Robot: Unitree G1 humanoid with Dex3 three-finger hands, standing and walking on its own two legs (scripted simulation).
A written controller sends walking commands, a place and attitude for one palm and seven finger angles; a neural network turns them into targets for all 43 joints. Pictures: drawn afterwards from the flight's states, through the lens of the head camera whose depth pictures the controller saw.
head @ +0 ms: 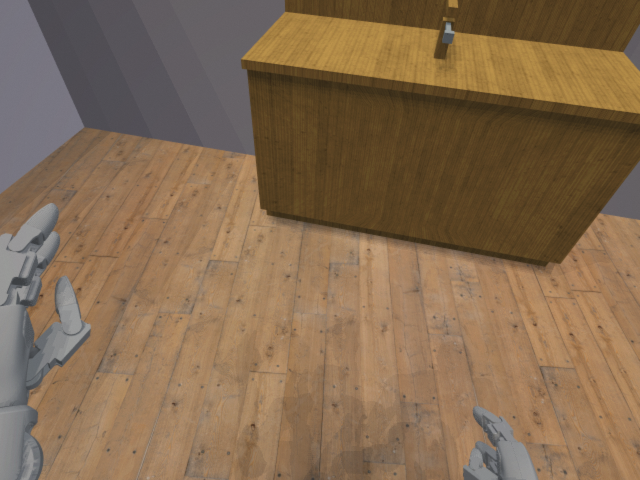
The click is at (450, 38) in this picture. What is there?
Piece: tap's lever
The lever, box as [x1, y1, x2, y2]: [442, 30, 454, 43]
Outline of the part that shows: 445,30 442,42 451,43 454,32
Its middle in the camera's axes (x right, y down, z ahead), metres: +0.37 -0.59 +1.13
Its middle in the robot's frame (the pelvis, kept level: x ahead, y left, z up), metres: +1.27 -0.30 +0.08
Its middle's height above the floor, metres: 0.85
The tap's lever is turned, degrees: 0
